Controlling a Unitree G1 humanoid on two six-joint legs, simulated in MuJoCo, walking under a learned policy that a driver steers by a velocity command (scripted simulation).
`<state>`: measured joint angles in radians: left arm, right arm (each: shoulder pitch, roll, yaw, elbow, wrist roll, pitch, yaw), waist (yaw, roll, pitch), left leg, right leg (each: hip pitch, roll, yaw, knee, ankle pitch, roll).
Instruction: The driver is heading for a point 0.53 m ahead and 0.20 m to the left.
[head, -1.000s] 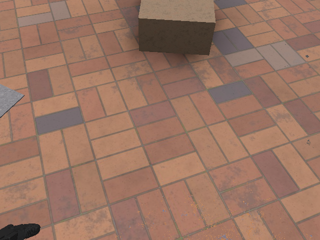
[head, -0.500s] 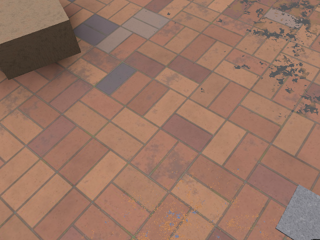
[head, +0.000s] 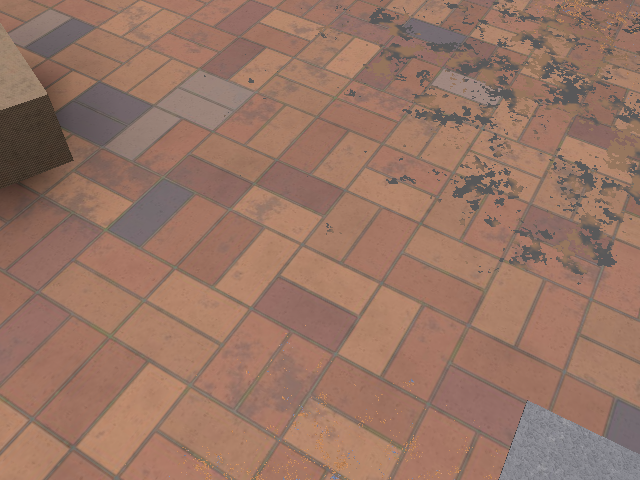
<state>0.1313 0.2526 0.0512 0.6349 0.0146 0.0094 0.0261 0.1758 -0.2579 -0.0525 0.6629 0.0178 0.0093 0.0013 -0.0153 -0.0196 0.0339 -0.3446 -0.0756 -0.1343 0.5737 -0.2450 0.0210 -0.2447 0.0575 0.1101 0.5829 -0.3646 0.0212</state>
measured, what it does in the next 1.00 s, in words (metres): walks ahead, turning left: left foot, then right foot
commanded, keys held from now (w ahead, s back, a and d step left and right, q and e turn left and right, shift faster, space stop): q+shift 0.36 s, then w+q+shift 0.34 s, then w+e+shift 0.30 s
